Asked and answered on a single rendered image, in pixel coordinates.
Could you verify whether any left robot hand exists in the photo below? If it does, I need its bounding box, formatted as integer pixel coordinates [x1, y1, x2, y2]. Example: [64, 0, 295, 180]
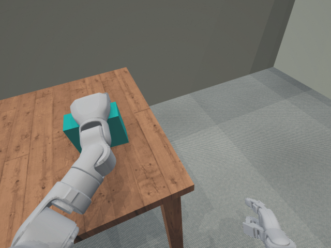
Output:
[70, 92, 111, 125]

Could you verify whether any left robot upper arm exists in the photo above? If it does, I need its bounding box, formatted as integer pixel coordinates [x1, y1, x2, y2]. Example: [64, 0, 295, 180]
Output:
[8, 207, 79, 248]

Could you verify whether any right robot hand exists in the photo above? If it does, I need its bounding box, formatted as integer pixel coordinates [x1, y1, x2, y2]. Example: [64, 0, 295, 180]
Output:
[243, 198, 282, 243]

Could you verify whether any table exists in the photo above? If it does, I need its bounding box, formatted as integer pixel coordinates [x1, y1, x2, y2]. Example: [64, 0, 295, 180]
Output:
[0, 67, 194, 248]

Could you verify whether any sponge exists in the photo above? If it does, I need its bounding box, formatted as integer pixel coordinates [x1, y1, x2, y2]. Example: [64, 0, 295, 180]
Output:
[63, 102, 129, 153]

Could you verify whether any left robot forearm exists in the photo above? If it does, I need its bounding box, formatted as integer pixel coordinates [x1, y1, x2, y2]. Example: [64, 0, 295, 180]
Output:
[11, 118, 116, 247]

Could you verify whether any right robot forearm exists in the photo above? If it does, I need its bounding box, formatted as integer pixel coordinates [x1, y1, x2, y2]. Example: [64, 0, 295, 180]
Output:
[264, 228, 296, 248]

